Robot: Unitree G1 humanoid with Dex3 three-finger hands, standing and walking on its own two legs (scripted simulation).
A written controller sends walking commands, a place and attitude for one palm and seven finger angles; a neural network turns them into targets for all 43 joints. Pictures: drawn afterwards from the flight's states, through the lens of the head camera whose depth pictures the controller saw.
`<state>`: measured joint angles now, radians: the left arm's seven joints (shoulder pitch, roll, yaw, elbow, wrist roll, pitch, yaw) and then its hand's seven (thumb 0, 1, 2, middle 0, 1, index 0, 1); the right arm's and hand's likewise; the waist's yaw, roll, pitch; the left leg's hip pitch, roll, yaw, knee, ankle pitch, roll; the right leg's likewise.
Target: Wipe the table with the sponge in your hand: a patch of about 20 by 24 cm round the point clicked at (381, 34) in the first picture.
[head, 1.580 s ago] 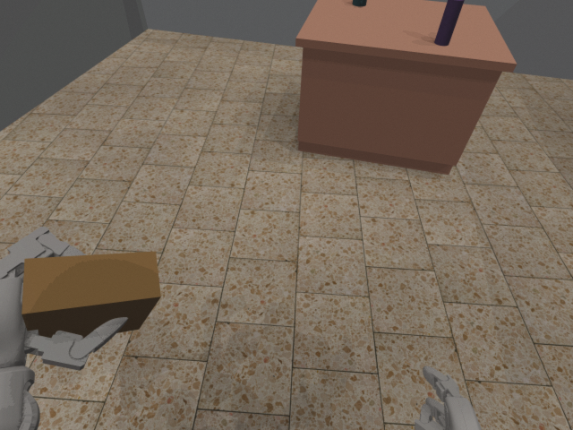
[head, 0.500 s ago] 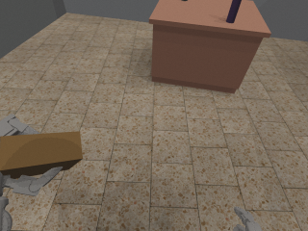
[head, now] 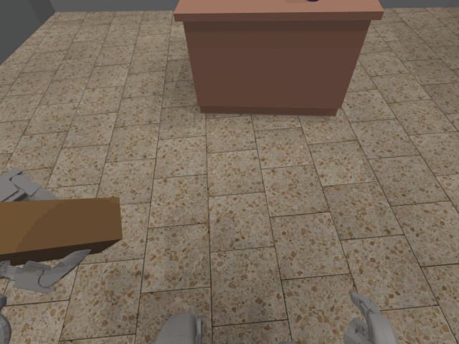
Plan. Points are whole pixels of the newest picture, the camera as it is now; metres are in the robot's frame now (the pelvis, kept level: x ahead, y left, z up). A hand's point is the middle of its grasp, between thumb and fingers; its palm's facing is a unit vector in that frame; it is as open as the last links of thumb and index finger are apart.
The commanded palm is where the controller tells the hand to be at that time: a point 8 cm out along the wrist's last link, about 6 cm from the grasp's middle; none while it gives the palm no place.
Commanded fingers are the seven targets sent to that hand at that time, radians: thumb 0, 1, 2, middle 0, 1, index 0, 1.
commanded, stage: walk to a spot facing it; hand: left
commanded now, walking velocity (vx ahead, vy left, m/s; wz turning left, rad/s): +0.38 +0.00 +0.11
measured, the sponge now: (76, 231) +0.23 +0.20 +0.16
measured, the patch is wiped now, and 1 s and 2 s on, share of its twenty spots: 0.00 0.00 0.00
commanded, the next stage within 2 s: none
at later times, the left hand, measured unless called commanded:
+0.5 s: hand (82, 120) +0.39 +0.23 +0.20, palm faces +0.40 -0.80 -0.44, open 9.1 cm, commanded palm +0.33 +0.28 +0.19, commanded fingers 0.00 0.10 1.30 -1.20 -1.60 -1.20 -1.60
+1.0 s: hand (121, 72) +0.52 +0.20 +0.19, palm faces +0.51 -0.74 -0.44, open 9.1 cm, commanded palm +0.46 +0.24 +0.19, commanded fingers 0.00 0.10 1.30 -1.20 -1.60 -1.20 -1.60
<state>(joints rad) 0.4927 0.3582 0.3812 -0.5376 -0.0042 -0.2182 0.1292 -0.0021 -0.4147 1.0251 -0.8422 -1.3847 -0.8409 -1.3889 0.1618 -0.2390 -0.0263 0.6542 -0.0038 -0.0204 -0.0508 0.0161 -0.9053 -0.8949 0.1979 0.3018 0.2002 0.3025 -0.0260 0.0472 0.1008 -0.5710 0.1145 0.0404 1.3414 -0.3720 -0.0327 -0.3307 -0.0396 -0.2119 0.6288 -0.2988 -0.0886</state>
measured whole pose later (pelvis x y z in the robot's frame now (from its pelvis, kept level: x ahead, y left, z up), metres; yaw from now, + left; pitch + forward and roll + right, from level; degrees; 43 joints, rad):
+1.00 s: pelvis +0.34 -0.05 +0.00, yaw +7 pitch +0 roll +1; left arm 0.51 0.38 0.39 -0.61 -0.01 -0.24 0.18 0.00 -0.42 1.03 -0.85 -1.39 -0.84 -1.39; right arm 0.22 -0.28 -0.07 0.56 0.00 -0.03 -0.07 0.02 -0.91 -0.90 0.19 0.30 0.20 0.30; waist 0.00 -0.04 0.07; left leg -0.39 0.08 0.19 0.60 -0.26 0.00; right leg -0.18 -0.14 -0.23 0.59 -0.40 0.02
